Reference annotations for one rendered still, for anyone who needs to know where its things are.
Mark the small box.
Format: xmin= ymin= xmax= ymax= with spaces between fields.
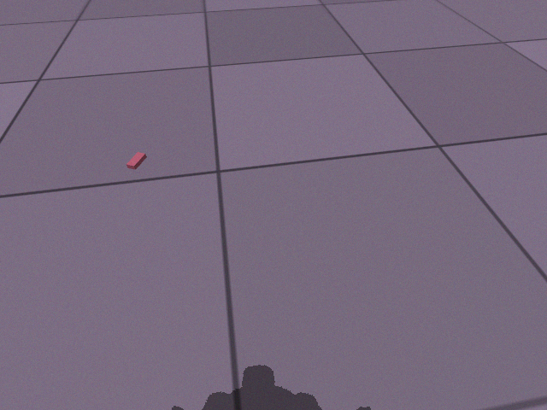
xmin=126 ymin=152 xmax=146 ymax=170

